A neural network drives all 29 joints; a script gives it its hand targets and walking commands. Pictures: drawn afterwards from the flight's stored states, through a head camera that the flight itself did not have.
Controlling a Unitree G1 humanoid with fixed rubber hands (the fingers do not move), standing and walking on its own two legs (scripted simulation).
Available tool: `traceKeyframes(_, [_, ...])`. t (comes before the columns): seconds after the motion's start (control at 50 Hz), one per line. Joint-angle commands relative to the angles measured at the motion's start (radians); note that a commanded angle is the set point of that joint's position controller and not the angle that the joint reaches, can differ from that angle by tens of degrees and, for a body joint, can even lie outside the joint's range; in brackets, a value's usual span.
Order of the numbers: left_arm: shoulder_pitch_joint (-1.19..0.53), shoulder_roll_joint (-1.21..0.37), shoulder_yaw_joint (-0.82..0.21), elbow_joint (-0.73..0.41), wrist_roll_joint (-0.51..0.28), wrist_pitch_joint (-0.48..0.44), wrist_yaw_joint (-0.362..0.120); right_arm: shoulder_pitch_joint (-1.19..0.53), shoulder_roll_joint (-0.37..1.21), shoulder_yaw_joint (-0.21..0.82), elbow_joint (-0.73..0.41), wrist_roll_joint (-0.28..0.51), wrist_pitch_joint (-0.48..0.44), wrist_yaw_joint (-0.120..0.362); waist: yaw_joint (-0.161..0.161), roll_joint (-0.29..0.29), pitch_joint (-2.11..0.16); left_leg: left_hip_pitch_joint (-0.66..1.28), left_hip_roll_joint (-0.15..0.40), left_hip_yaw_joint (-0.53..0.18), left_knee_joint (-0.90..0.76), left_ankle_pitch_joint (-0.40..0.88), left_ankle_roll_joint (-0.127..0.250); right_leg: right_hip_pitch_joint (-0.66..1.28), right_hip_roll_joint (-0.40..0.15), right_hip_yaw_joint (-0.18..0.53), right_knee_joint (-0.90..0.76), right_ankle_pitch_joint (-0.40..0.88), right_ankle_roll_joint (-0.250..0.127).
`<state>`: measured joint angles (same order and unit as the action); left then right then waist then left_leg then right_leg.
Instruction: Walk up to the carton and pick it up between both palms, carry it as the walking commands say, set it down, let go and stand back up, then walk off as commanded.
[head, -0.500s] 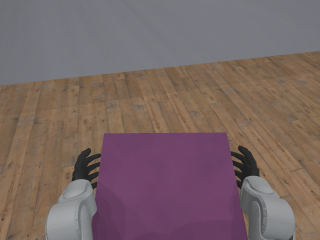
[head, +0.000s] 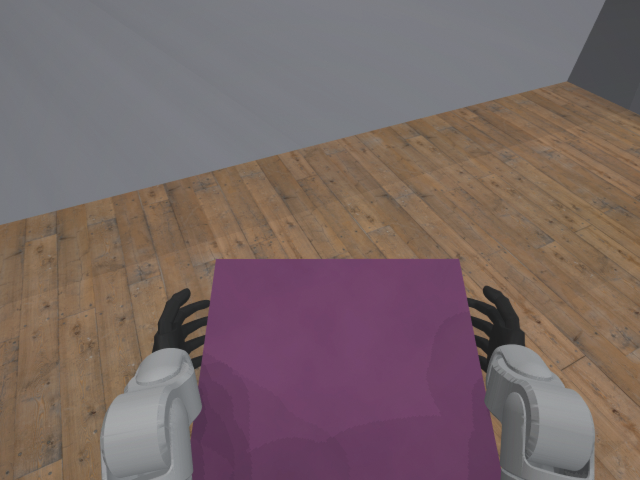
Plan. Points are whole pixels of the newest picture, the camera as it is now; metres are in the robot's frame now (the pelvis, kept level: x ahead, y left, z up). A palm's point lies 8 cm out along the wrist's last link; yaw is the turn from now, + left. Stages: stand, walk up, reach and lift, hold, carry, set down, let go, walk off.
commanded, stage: carry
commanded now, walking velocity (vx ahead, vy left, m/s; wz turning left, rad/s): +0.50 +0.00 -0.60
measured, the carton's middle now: (336, 376) +0.26 +0.01 +0.00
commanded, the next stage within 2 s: none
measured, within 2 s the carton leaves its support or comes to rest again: neither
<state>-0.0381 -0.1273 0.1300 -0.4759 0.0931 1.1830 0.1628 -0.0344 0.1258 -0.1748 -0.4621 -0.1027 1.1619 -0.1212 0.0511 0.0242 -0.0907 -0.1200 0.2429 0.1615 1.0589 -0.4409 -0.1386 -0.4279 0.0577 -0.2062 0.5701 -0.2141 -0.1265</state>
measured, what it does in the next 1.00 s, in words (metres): walks ahead, turning right: left foot, then right foot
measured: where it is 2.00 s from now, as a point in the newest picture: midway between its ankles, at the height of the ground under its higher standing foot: (417, 341)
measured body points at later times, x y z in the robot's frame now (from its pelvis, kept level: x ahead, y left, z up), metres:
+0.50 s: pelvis +0.30 +0.01 +0.03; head +0.30 +0.03 +0.48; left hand +0.60 +0.09 +0.10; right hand +0.46 -0.25 +0.11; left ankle +0.36 +0.09 -0.72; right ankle +0.15 -0.05 -0.62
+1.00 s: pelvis +0.55 -0.17 +0.01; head +0.57 -0.17 +0.46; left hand +0.86 -0.16 +0.08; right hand +0.66 -0.46 +0.09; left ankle +0.48 +0.05 -0.60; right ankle +0.54 -0.24 -0.72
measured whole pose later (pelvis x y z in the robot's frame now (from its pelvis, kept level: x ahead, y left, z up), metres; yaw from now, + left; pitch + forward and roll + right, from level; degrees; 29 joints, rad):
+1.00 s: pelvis +0.55 -0.17 +0.01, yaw -36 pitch +3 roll -2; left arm -0.03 -0.13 0.13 -0.51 0.10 1.19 0.16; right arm -0.03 0.13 -0.16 -0.49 -0.10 1.17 -0.13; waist 0.05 0.02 -0.03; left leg -0.29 0.15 0.03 1.23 -0.42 -0.10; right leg -0.34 0.09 -0.14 0.45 -0.17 -0.11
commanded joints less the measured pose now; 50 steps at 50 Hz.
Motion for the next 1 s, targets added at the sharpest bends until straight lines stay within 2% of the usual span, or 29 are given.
traceKeyframes(0.0, [-0.394, -0.860, -0.776, -0.088, -0.399, -0.003, -0.250, -0.377, 0.827, 0.766, -0.083, 0.367, 0.000, 0.226, -0.033, -0.068, -0.295, -0.542, -0.127, -0.176, 0.327, 0.006, 0.025, 0.669, -0.331, 0.533, -0.219, 0.753, -0.183])
traceKeyframes(0.02, [-0.425, -0.901, -0.808, -0.121, -0.405, -0.017, -0.261, -0.389, 0.870, 0.775, -0.088, 0.374, -0.014, 0.234, -0.037, -0.062, -0.282, -0.510, -0.097, -0.184, 0.203, 0.052, 0.035, 0.611, -0.294, 0.448, -0.236, 0.676, -0.147])
traceKeyframes(0.04, [-0.436, -0.933, -0.819, -0.143, -0.412, -0.031, -0.269, -0.403, 0.904, 0.788, -0.116, 0.383, -0.030, 0.236, -0.042, -0.062, -0.269, -0.463, -0.094, -0.171, 0.094, 0.089, 0.043, 0.566, -0.253, 0.373, -0.246, 0.615, -0.107])
traceKeyframes(0.06, [-0.420, -0.944, -0.813, -0.145, -0.412, -0.039, -0.275, -0.397, 0.914, 0.790, -0.128, 0.381, -0.040, 0.235, -0.042, -0.079, -0.255, -0.433, -0.116, -0.137, 0.020, 0.121, 0.046, 0.528, -0.234, 0.336, -0.269, 0.591, -0.094])
traceKeyframes(0.14, [-0.338, -0.874, -0.785, -0.144, -0.401, -0.053, -0.278, -0.364, 0.890, 0.805, -0.142, 0.377, -0.048, 0.222, -0.027, -0.125, -0.202, -0.475, -0.147, -0.075, -0.245, 0.160, 0.043, 0.505, -0.251, 0.351, -0.325, 0.547, -0.109])
traceKeyframes(0.24, [-0.310, -0.798, -0.772, -0.176, -0.391, -0.046, -0.268, -0.354, 0.844, 0.822, -0.180, 0.383, -0.035, 0.211, -0.017, -0.152, -0.164, -0.376, -0.182, -0.051, -0.505, 0.379, 0.064, 0.456, -0.215, 0.329, -0.328, 0.493, -0.059])
traceKeyframes(0.3, [-0.339, -0.763, -0.781, -0.196, -0.392, -0.030, -0.261, -0.363, 0.813, 0.808, -0.191, 0.390, -0.021, 0.206, -0.019, -0.143, -0.158, -0.163, -0.182, -0.030, -0.592, 0.402, 0.084, 0.340, -0.199, 0.323, -0.285, 0.437, -0.037])
traceKeyframes(0.32, [-0.353, -0.749, -0.785, -0.200, -0.392, -0.022, -0.258, -0.359, 0.804, 0.801, -0.183, 0.393, -0.015, 0.204, -0.033, -0.119, -0.190, -0.013, -0.185, -0.012, -0.635, 0.396, 0.095, 0.274, -0.178, 0.291, -0.191, 0.457, -0.021])
traceKeyframes(0.34, [-0.367, -0.729, -0.789, -0.202, -0.390, -0.012, -0.256, -0.339, 0.787, 0.790, -0.164, 0.388, -0.008, 0.200, -0.054, -0.041, -0.249, 0.185, -0.167, -0.020, -0.652, 0.330, 0.108, 0.163, -0.127, 0.246, -0.008, 0.409, 0.002])
traceKeyframes(0.36, [-0.382, -0.707, -0.794, -0.196, -0.386, 0.000, -0.256, -0.330, 0.760, 0.777, -0.142, 0.372, 0.001, 0.198, -0.079, 0.099, -0.294, 0.327, 0.026, -0.264, -0.733, 0.125, 0.157, -0.010, -0.064, 0.204, 0.251, 0.212, 0.040])
traceKeyframes(0.38, [-0.362, -0.701, -0.782, -0.182, -0.379, 0.014, -0.254, -0.314, 0.737, 0.759, -0.095, 0.356, 0.007, 0.195, -0.070, 0.302, -0.335, 0.398, 0.327, -0.684, -0.872, -0.004, 0.275, -0.224, 0.023, 0.160, 0.479, -0.197, 0.080])
traceKeyframes(0.4, [-0.378, -0.705, -0.774, -0.166, -0.388, 0.018, -0.259, -0.316, 0.764, 0.765, -0.094, 0.364, 0.009, 0.195, -0.058, 0.179, -0.320, 0.248, 0.359, -0.670, -0.918, -0.023, 0.305, -0.168, -0.066, 0.227, 0.611, -0.190, 0.073])
traceKeyframes(0.42, [-0.402, -0.728, -0.781, -0.142, -0.392, 0.021, -0.265, -0.331, 0.777, 0.755, -0.087, 0.354, 0.006, 0.198, -0.062, 0.093, -0.255, 0.156, 0.333, -0.570, -0.925, 0.058, 0.298, -0.175, -0.096, 0.246, 0.676, -0.152, 0.072])
traceKeyframes(0.44, [-0.421, -0.759, -0.780, -0.122, -0.393, 0.018, -0.269, -0.370, 0.797, 0.754, -0.093, 0.362, 0.000, 0.204, -0.058, 0.024, -0.214, 0.111, 0.286, -0.432, -0.926, 0.124, 0.267, -0.174, -0.145, 0.287, 0.684, -0.109, 0.074])
traceKeyframes(0.46, [-0.432, -0.792, -0.786, -0.115, -0.392, 0.011, -0.273, -0.399, 0.815, 0.754, -0.105, 0.368, -0.007, 0.210, -0.053, 0.031, -0.176, 0.083, 0.230, -0.309, -0.927, 0.146, 0.218, -0.176, -0.173, 0.287, 0.625, -0.091, 0.078])
traceKeyframes(0.48, [-0.428, -0.811, -0.782, -0.111, -0.388, 0.005, -0.274, -0.409, 0.827, 0.758, -0.116, 0.376, -0.010, 0.216, -0.051, 0.057, -0.154, 0.081, 0.186, -0.207, -0.918, 0.181, 0.182, -0.169, -0.170, 0.257, 0.570, -0.068, 0.085])
traceKeyframes(0.52, [-0.414, -0.815, -0.772, -0.099, -0.366, 0.001, -0.262, -0.411, 0.815, 0.755, -0.124, 0.384, -0.006, 0.225, -0.056, 0.101, -0.136, 0.112, 0.156, -0.119, -0.924, 0.238, 0.163, -0.188, -0.144, 0.204, 0.491, -0.017, 0.096])
traceKeyframes(0.58, [-0.393, -0.804, -0.753, -0.095, -0.340, 0.003, -0.238, -0.417, 0.795, 0.757, -0.137, 0.403, 0.008, 0.233, -0.060, 0.129, -0.120, 0.179, 0.140, -0.028, -0.922, 0.343, 0.159, -0.247, -0.131, 0.151, 0.411, 0.068, 0.103])
traceKeyframes(0.66, [-0.393, -0.799, -0.758, -0.107, -0.333, 0.014, -0.224, -0.419, 0.783, 0.760, -0.147, 0.409, 0.020, 0.240, -0.057, 0.165, -0.084, 0.252, 0.105, 0.093, -0.891, 0.570, 0.141, -0.263, -0.123, 0.088, 0.262, 0.176, 0.096])
traceKeyframes(0.72, [-0.399, -0.801, -0.770, -0.123, -0.339, 0.024, -0.222, -0.415, 0.779, 0.764, -0.159, 0.405, 0.027, 0.237, -0.060, 0.174, -0.060, 0.298, 0.089, 0.174, -0.859, 0.753, 0.125, -0.226, -0.107, 0.044, 0.109, 0.208, 0.084])
traceKeyframes(0.78, [-0.410, -0.796, -0.776, -0.141, -0.349, 0.033, -0.225, -0.398, 0.769, 0.763, -0.173, 0.402, 0.031, 0.229, -0.075, 0.207, -0.096, 0.349, 0.078, 0.233, -0.737, 1.088, 0.095, -0.106, -0.016, -0.043, -0.019, 0.209, 0.065])
traceKeyframes(0.82, [-0.406, -0.787, -0.767, -0.147, -0.360, 0.035, -0.227, -0.401, 0.761, 0.761, -0.186, 0.400, 0.032, 0.223, -0.068, 0.214, -0.153, 0.364, 0.071, 0.245, -0.567, 1.166, 0.082, 0.027, 0.044, -0.070, -0.084, 0.200, 0.054])
traceKeyframes(0.84, [-0.394, -0.786, -0.757, -0.147, -0.366, 0.035, -0.229, -0.409, 0.755, 0.755, -0.185, 0.398, 0.033, 0.219, -0.042, 0.201, -0.197, 0.317, 0.046, 0.263, -0.406, 1.117, 0.066, 0.168, 0.076, -0.075, -0.169, 0.222, 0.045])
traceKeyframes(0.86, [-0.396, -0.787, -0.749, -0.151, -0.373, 0.038, -0.231, -0.400, 0.742, 0.744, -0.176, 0.391, 0.034, 0.214, -0.025, 0.160, -0.238, 0.214, -0.008, 0.252, -0.229, 0.961, 0.050, 0.337, 0.085, -0.057, -0.228, 0.234, 0.032])
traceKeyframes(0.88, [-0.413, -0.786, -0.749, -0.169, -0.392, 0.035, -0.236, -0.416, 0.752, 0.745, -0.185, 0.387, 0.035, 0.208, -0.004, -0.050, -0.273, -0.143, -0.060, 0.163, 0.045, 0.518, 0.017, 0.625, -0.119, 0.265, -0.145, 0.424, -0.094])
traceKeyframes(0.9, [-0.364, -0.755, -0.736, -0.130, -0.390, 0.041, -0.232, -0.334, 0.747, 0.729, -0.134, 0.358, 0.044, 0.204, -0.011, -0.260, -0.306, -0.474, -0.205, 0.030, 0.304, -0.039, 0.005, 0.813, -0.308, 0.661, -0.217, 0.451, -0.260])
traceKeyframes(0.92, [-0.373, -0.778, -0.750, -0.137, -0.407, 0.031, -0.236, -0.334, 0.781, 0.750, -0.123, 0.367, 0.033, 0.205, -0.016, -0.130, -0.323, -0.546, -0.191, -0.153, 0.385, -0.080, 0.017, 0.816, -0.346, 0.670, -0.213, 0.624, -0.249])
traceKeyframes(0.94, [-0.382, -0.814, -0.752, -0.125, -0.395, 0.023, -0.242, -0.363, 0.808, 0.764, -0.128, 0.376, 0.023, 0.207, -0.027, -0.065, -0.317, -0.531, -0.152, -0.205, 0.362, -0.025, 0.040, 0.743, -0.331, 0.605, -0.222, 0.676, -0.206])
traceKeyframes(0.98, [-0.429, -0.898, -0.803, -0.152, -0.398, -0.001, -0.260, -0.406, 0.880, 0.779, -0.140, 0.384, -0.003, 0.222, -0.037, -0.054, -0.247, -0.479, -0.084, -0.216, 0.131, 0.076, 0.060, 0.595, -0.269, 0.452, -0.264, 0.533, -0.127])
